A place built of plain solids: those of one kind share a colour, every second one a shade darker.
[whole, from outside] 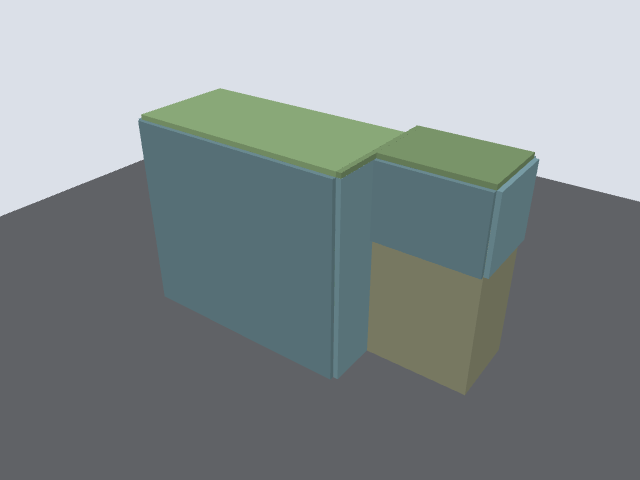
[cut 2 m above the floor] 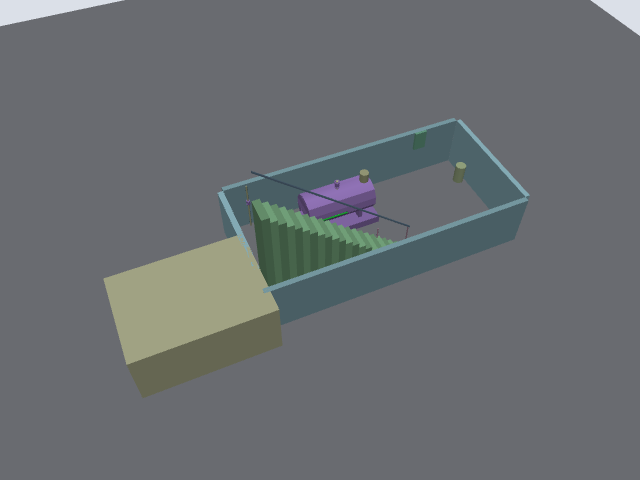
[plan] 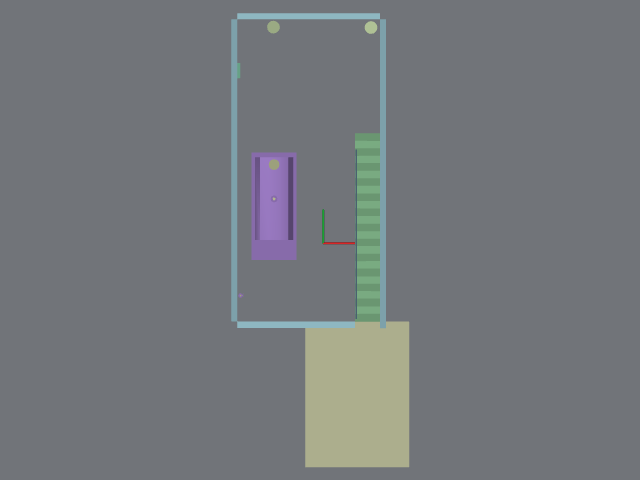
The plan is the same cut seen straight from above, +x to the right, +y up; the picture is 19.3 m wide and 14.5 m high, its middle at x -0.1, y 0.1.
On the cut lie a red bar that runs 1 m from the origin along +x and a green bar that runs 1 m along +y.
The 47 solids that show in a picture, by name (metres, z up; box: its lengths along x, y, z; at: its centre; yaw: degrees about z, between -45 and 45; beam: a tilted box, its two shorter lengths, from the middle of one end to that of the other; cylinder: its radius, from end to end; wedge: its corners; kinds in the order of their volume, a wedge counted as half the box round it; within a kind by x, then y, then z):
{
 "floor_1": {"box": [3.15, 4.41, 5.42], "at": [1.03, -4.57, 2.41]},
 "wall_1": {"box": [0.18, 9.13, 8.25], "at": [-2.69, 2.2, 4.07]},
 "wall_2": {"box": [3.56, 0.2, 8.25], "at": [-0.82, -2.46, 4.07]},
 "wall_3": {"box": [0.18, 4.21, 3.08], "at": [-0.64, -4.67, 6.66]},
 "wall_4": {"box": [4.31, 0.18, 8.25], "at": [-0.44, 6.86, 4.07]},
 "wall_5": {"box": [3.15, 0.18, 3.08], "at": [1.03, -6.86, 6.66]},
 "wall_6": {"box": [0.18, 9.33, 8.25], "at": [1.8, 2.1, 4.07]},
 "roof_1": {"box": [4.31, 9.13, 0.2], "at": [-0.44, 2.2, 8.3]},
 "roof_2": {"box": [5.2, 0.2, 0.2], "at": [0.0, -2.46, 8.3]},
 "roof_3": {"box": [3.15, 4.21, 0.2], "at": [1.03, -4.67, 8.3]},
 "tread_1": {"wedge": [[0.96, -2.37, -0.05], [0.96, -2.37, 4.92], [0.96, -2.13, -0.05], [0.96, -2.13, 4.92], [1.71, -2.37, -0.05], [1.71, -2.37, 4.92], [1.71, -2.13, -0.05], [1.71, -2.13, 4.92]]},
 "tread_2": {"wedge": [[0.96, -2.14, -0.05], [0.96, -2.14, 4.73], [0.96, -1.91, -0.05], [0.96, -1.91, 4.73], [1.71, -2.13, -0.05], [1.71, -2.13, 4.73], [1.71, -1.91, -0.05], [1.71, -1.91, 4.73]]},
 "tread_3": {"wedge": [[0.96, -1.91, -0.05], [0.96, -1.91, 4.53], [0.96, -1.67, -0.05], [0.96, -1.67, 4.53], [1.71, -1.92, -0.05], [1.71, -1.92, 4.53], [1.71, -1.67, -0.05], [1.71, -1.67, 4.53]]},
 "tread_4": {"wedge": [[0.96, -1.67, -0.05], [0.96, -1.67, 4.34], [0.96, -1.44, -0.05], [0.96, -1.44, 4.34], [1.71, -1.67, -0.05], [1.71, -1.67, 4.33], [1.71, -1.45, -0.05], [1.71, -1.45, 4.33]]},
 "tread_5": {"wedge": [[0.96, -1.45, -0.05], [0.96, -1.45, 4.14], [0.96, -1.22, -0.05], [0.96, -1.22, 4.14], [1.71, -1.45, -0.05], [1.71, -1.45, 4.14], [1.71, -1.22, -0.05], [1.71, -1.22, 4.14]]},
 "tread_6": {"wedge": [[0.96, -1.22, -0.05], [0.96, -1.22, 3.94], [0.96, -1.0, -0.05], [0.96, -1.0, 3.94], [1.71, -1.22, -0.05], [1.71, -1.22, 3.94], [1.71, -1.01, -0.05], [1.71, -1.01, 3.94]]},
 "tread_7": {"wedge": [[0.96, -1.0, -0.05], [0.96, -1.0, 3.74], [0.96, -0.76, -0.05], [0.96, -0.76, 3.74], [1.71, -1.01, -0.05], [1.71, -1.01, 3.74], [1.71, -0.76, -0.05], [1.71, -0.76, 3.74]]},
 "tread_8": {"wedge": [[0.96, -0.77, -0.05], [0.96, -0.77, 3.54], [0.96, -0.54, -0.05], [0.96, -0.54, 3.54], [1.71, -0.76, -0.05], [1.71, -0.76, 3.54], [1.71, -0.54, -0.05], [1.71, -0.54, 3.54]]},
 "tread_9": {"wedge": [[0.96, -0.54, -0.05], [0.96, -0.54, 3.35], [0.96, -0.31, -0.05], [0.96, -0.31, 3.35], [1.71, -0.54, -0.05], [1.71, -0.54, 3.35], [1.71, -0.31, -0.05], [1.71, -0.31, 3.35]]},
 "tread_10": {"wedge": [[0.96, -0.32, -0.05], [0.96, -0.32, 3.15], [0.96, -0.08, -0.05], [0.96, -0.08, 3.15], [1.71, -0.32, -0.05], [1.71, -0.32, 3.15], [1.71, -0.08, -0.05], [1.71, -0.08, 3.15]]},
 "tread_11": {"wedge": [[0.96, -0.09, -0.05], [0.96, -0.09, 2.95], [0.96, 0.14, -0.05], [0.96, 0.14, 2.95], [1.71, -0.08, -0.05], [1.71, -0.08, 2.95], [1.71, 0.14, -0.05], [1.71, 0.14, 2.95]]},
 "tread_12": {"wedge": [[0.96, 0.14, -0.05], [0.96, 0.14, 2.75], [0.96, 0.36, -0.05], [0.96, 0.36, 2.75], [1.71, 0.13, -0.05], [1.71, 0.13, 2.75], [1.71, 0.37, -0.05], [1.71, 0.37, 2.75]]},
 "tread_13": {"wedge": [[0.96, 0.36, -0.05], [0.96, 0.36, 2.56], [0.96, 0.59, -0.05], [0.96, 0.59, 2.56], [1.71, 0.36, -0.05], [1.71, 0.36, 2.56], [1.71, 0.59, -0.05], [1.71, 0.59, 2.56]]},
 "tread_14": {"wedge": [[0.96, 0.59, -0.05], [0.96, 0.59, 2.36], [0.96, 0.82, -0.05], [0.96, 0.82, 2.36], [1.71, 0.59, -0.05], [1.71, 0.59, 2.36], [1.71, 0.83, -0.05], [1.71, 0.83, 2.36]]},
 "tread_15": {"wedge": [[0.96, 0.82, -0.05], [0.96, 0.82, 2.17], [0.96, 1.06, -0.05], [0.96, 1.06, 2.17], [1.71, 0.83, -0.05], [1.71, 0.83, 2.17], [1.71, 1.05, -0.05], [1.71, 1.05, 2.17]]},
 "tread_16": {"wedge": [[0.96, 1.05, -0.05], [0.96, 1.05, 1.97], [0.96, 1.28, -0.05], [0.96, 1.28, 1.96], [1.71, 1.05, -0.05], [1.71, 1.05, 1.97], [1.71, 1.28, -0.05], [1.71, 1.28, 1.97]]},
 "tread_17": {"wedge": [[0.96, 1.28, -0.05], [0.96, 1.28, 1.78], [0.96, 1.5, -0.05], [0.96, 1.5, 1.78], [1.71, 1.27, -0.05], [1.71, 1.27, 1.78], [1.71, 1.5, -0.05], [1.71, 1.5, 1.78]]},
 "tread_18": {"wedge": [[0.96, 1.5, -0.05], [0.96, 1.5, 1.58], [0.96, 1.74, -0.05], [0.96, 1.74, 1.58], [1.71, 1.5, -0.05], [1.71, 1.5, 1.58], [1.71, 1.74, -0.05], [1.71, 1.74, 1.58]]},
 "tread_19": {"wedge": [[0.96, 1.73, -0.05], [0.96, 1.73, 1.38], [0.96, 1.97, -0.05], [0.96, 1.97, 1.38], [1.71, 1.73, -0.05], [1.71, 1.73, 1.38], [1.71, 1.96, -0.05], [1.71, 1.96, 1.38]]},
 "tread_20": {"wedge": [[0.96, 1.96, -0.05], [0.96, 1.96, 1.18], [0.96, 2.19, -0.05], [0.96, 2.19, 1.18], [1.71, 1.96, -0.05], [1.71, 1.96, 1.18], [1.71, 2.19, -0.05], [1.71, 2.19, 1.18]]},
 "tread_21": {"wedge": [[0.96, 2.19, -0.05], [0.96, 2.19, 0.98], [0.96, 2.42, -0.05], [0.96, 2.42, 0.98], [1.71, 2.19, -0.05], [1.71, 2.19, 0.98], [1.71, 2.43, -0.05], [1.71, 2.43, 0.98]]},
 "tread_22": {"wedge": [[0.96, 2.42, -0.05], [0.96, 2.42, 0.79], [0.96, 2.64, -0.05], [0.96, 2.64, 0.79], [1.71, 2.42, -0.05], [1.71, 2.42, 0.79], [1.71, 2.65, -0.05], [1.71, 2.65, 0.79]]},
 "tread_23": {"wedge": [[0.96, 2.64, -0.05], [0.96, 2.64, 0.59], [0.96, 2.87, -0.05], [0.96, 2.87, 0.59], [1.71, 2.64, -0.05], [1.71, 2.64, 0.59], [1.71, 2.87, -0.05], [1.71, 2.87, 0.59]]},
 "tread_24": {"wedge": [[0.96, 2.87, -0.05], [0.96, 2.87, 0.39], [0.96, 3.1, -0.05], [0.96, 3.1, 0.39], [1.71, 2.87, -0.05], [1.71, 2.87, 0.39], [1.71, 3.09, -0.05], [1.71, 3.09, 0.39]]},
 "tread_25": {"wedge": [[0.96, 3.09, -0.05], [0.96, 3.09, 0.19], [0.96, 3.33, -0.05], [0.96, 3.33, 0.19], [1.71, 3.09, -0.05], [1.71, 3.09, 0.19], [1.71, 3.32, -0.05], [1.71, 3.32, 0.19]]},
 "plant_1": {"wedge": [[-2.07, 0.1, 0.9], [-2.07, 2.6, 0.9], [-1.91, 0.1, 0.63], [-1.91, 2.6, 0.63], [-1.06, 0.1, 0.63], [-1.06, 2.6, 0.63], [-0.91, 0.1, 0.9], [-0.91, 2.6, 0.9]]},
 "plant_2": {"wedge": [[-2.07, 0.1, 1.21], [-2.07, 2.6, 1.21], [-1.91, 0.1, 1.48], [-1.91, 2.6, 1.48], [-1.06, 0.1, 1.48], [-1.06, 2.6, 1.48], [-0.91, 0.1, 1.21], [-0.91, 2.6, 1.21]]},
 "plant_3": {"wedge": [[-1.91, 0.1, 1.48], [-1.91, 2.6, 1.48], [-1.64, 0.1, 1.64], [-1.64, 2.6, 1.64], [-1.33, 0.1, 1.64], [-1.33, 2.6, 1.64], [-1.06, 0.1, 1.48], [-1.06, 2.6, 1.48]]},
 "plant_4": {"box": [0.38, 0.42, 0.36], "at": [-1.49, -0.11, 0.7]},
 "plant_5": {"box": [1.36, 3.25, 0.34], "at": [-1.49, 1.12, 0.12]},
 "plant_6": {"box": [1.16, 2.5, 0.31], "at": [-1.49, 1.35, 1.06]},
 "pipe_1": {"cylinder": 0.028, "from": [-2.5, -1.58, 0.0], "to": [-2.5, -1.58, 2.28]},
 "pipe_2": {"cylinder": 0.16, "from": [-1.49, 2.38, 1.48], "to": [-1.49, 2.38, 8.2]},
 "guard_rail_1": {"wedge": [[0.97, -2.29, 5.97], [0.97, -2.29, 6.03], [0.97, 2.83, 1.53], [0.97, 2.83, 1.59], [1.01, -2.29, 5.97], [1.01, -2.29, 6.03], [1.01, 2.83, 1.53], [1.01, 2.83, 1.59]]},
 "bin_1": {"cylinder": 0.19, "from": [-1.51, 6.53, 0.0], "to": [-1.51, 6.53, 0.75]},
 "bin_2": {"cylinder": 0.19, "from": [1.44, 6.52, 0.0], "to": [1.44, 6.52, 0.75]},
 "cabinet_1": {"box": [0.09, 0.46, 0.9], "at": [-2.55, 5.22, 1.69]}
}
